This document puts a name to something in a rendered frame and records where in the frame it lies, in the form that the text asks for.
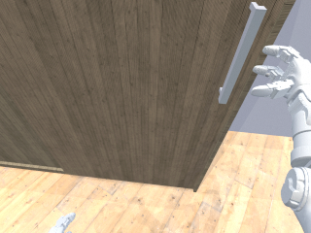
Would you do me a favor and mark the robot right upper arm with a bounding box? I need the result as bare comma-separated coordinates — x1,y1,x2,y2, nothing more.
281,166,311,233

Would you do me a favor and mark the right robot forearm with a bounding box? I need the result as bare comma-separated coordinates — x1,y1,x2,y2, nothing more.
286,84,311,169

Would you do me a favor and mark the robot left hand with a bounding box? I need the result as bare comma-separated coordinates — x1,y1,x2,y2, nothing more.
48,213,76,233

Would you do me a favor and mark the handle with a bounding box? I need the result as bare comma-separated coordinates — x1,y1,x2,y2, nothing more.
218,2,267,104

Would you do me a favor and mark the robot right hand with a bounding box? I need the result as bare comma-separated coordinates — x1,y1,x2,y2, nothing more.
251,45,311,99

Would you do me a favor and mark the wardrobe door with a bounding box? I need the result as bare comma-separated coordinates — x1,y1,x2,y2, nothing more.
0,83,61,168
0,0,286,189

